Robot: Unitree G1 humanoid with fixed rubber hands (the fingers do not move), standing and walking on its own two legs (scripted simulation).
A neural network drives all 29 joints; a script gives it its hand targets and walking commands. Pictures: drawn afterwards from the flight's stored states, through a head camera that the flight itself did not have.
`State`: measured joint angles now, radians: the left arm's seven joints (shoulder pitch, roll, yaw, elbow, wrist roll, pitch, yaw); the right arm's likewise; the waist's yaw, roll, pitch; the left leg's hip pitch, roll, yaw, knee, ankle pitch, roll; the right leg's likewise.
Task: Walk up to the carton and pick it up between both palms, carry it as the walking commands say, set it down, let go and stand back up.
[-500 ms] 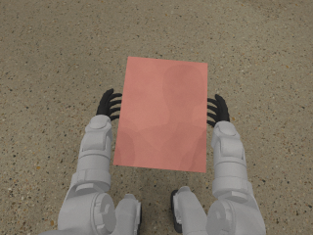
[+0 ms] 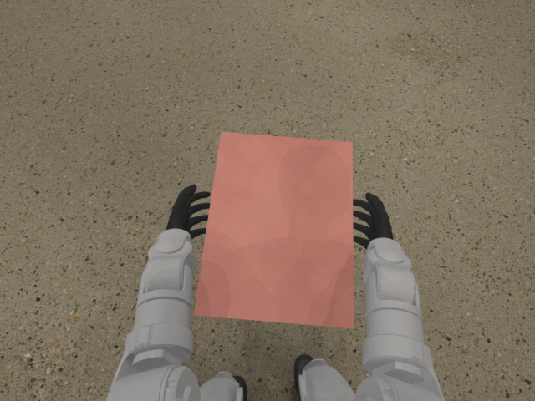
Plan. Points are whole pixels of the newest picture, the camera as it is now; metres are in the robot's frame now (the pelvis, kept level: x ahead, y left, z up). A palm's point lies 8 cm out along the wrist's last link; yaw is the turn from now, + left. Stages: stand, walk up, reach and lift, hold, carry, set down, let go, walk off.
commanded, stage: reach and lift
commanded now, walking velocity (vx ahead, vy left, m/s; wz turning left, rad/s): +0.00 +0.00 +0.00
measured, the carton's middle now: (277, 234) +0.38 -0.02 -0.10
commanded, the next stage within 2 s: none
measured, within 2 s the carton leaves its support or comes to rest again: neither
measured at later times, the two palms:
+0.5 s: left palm (170, 229) +0.33 +0.13 +0.04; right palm (398, 233) +0.32 -0.18 +0.04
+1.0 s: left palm (151, 230) +0.32 +0.14 +0.08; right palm (401, 231) +0.30 -0.17 +0.08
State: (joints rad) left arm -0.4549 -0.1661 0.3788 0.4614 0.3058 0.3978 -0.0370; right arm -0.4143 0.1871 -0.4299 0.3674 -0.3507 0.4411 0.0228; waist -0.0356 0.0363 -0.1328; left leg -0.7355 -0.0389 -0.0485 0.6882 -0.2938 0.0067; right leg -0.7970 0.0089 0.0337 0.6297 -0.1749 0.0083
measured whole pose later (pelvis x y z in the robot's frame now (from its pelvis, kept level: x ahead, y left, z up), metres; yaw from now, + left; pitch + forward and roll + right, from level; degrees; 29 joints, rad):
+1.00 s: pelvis +0.02 +0.00 +0.03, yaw +0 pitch -7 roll +0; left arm -0.29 -0.16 0.26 0.29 0.31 0.71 -0.02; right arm -0.28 0.16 -0.27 0.23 -0.30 0.75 0.00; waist -0.04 0.01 0.01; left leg 0.00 -0.02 -0.06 0.35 -0.23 0.01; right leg -0.07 0.01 0.03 0.31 -0.13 0.01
